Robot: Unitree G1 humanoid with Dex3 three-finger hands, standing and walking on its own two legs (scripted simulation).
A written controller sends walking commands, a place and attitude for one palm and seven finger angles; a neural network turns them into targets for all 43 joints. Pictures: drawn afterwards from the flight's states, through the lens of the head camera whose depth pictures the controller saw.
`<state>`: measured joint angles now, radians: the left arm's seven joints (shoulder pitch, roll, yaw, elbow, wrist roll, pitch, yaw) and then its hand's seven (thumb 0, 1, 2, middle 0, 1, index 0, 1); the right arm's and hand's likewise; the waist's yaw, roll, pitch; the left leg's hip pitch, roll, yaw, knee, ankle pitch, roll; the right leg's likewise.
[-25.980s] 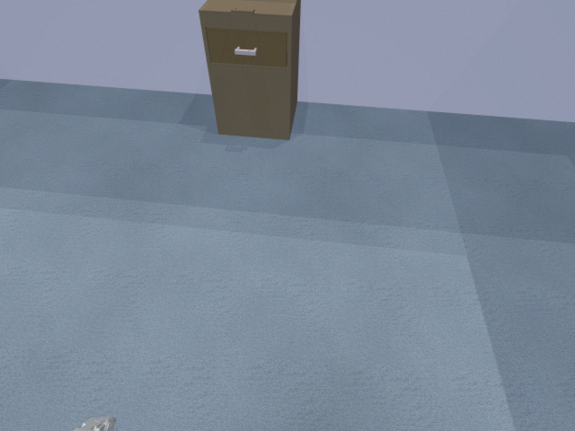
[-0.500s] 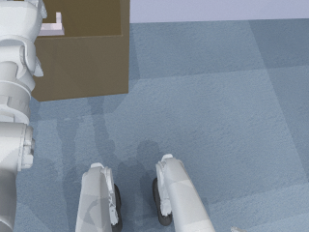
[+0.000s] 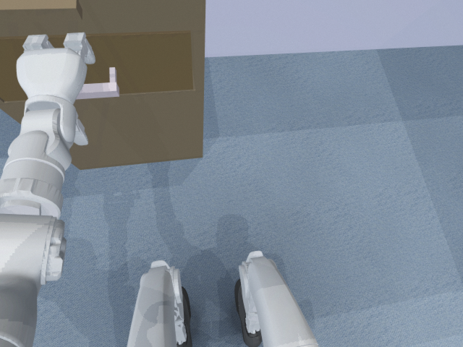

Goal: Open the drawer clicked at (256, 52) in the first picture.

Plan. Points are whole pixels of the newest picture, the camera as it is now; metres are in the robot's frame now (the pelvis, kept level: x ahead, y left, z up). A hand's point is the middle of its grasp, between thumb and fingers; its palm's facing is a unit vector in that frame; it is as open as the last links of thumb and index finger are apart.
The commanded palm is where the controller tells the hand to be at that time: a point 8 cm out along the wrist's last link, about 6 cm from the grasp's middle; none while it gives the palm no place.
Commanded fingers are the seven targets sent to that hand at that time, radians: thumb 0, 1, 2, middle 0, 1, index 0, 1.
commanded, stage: lift the fingers back up to retry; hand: left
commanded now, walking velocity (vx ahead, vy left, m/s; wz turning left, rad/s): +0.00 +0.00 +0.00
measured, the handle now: (89, 82) +0.60 +0.22 -0.07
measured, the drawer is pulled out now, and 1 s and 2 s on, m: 0.00 0.00 0.00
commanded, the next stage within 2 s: re-aim the fingers above the handle in 0.26 s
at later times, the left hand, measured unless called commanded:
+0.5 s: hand (63, 96) +0.54 +0.24 -0.02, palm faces -0.05 -0.03 -1.00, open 13.8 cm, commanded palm +0.53 +0.21 +0.04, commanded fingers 0.00 -0.50 0.30 -0.30 -1.20 -0.30 -1.20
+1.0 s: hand (67, 94) +0.54 +0.23 -0.01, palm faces -0.06 -0.02 -1.00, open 13.8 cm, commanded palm +0.53 +0.21 +0.04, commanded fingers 0.00 -0.50 0.30 -0.30 -1.20 -0.30 -1.20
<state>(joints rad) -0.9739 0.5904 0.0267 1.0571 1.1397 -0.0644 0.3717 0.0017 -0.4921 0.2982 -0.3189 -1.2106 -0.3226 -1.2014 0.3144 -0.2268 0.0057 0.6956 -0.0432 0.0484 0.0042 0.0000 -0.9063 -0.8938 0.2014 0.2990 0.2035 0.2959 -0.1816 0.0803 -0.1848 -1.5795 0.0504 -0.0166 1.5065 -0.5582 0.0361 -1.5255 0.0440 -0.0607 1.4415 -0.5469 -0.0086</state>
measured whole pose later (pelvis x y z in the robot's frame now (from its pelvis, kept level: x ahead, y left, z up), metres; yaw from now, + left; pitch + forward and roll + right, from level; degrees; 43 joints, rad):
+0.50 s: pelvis +0.03 +0.00 +0.03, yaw +1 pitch +35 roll -4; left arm -0.88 0.54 0.05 1.09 1.17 -0.09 0.47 0.00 -0.49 0.30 -0.32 -1.20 -0.32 -1.20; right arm 0.28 -0.24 -0.03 0.69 -0.07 0.08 0.02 0.00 -0.91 -0.89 0.20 0.30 0.20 0.30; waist -0.16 0.07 -0.19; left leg -1.44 0.05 -0.01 1.41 -0.57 0.03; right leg -1.39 0.05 -0.05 1.34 -0.56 -0.01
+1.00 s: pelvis +0.01 +0.00 +0.03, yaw +0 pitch +34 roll -4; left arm -0.92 0.54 0.04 1.15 1.16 -0.06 0.46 0.00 -0.49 0.30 -0.32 -1.20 -0.32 -1.20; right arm 0.30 -0.24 -0.01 0.70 -0.06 0.08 0.03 0.00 -0.91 -0.89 0.20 0.30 0.20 0.30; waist -0.18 0.08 -0.20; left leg -1.46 0.05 0.00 1.41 -0.56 0.04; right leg -1.41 0.05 -0.04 1.35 -0.54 0.00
